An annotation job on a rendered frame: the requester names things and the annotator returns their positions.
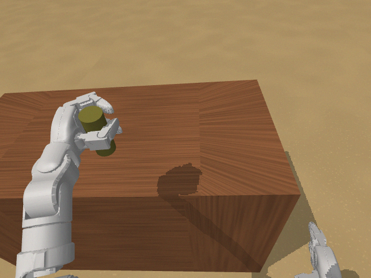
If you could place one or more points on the can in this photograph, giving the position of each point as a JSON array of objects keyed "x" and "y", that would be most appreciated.
[{"x": 93, "y": 119}]

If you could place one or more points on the left robot hand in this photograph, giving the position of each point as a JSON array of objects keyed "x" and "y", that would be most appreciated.
[{"x": 66, "y": 126}]

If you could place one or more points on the right robot hand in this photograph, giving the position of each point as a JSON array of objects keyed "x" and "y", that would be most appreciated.
[{"x": 323, "y": 259}]

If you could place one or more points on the left robot arm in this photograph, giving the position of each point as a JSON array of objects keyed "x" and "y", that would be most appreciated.
[{"x": 47, "y": 213}]

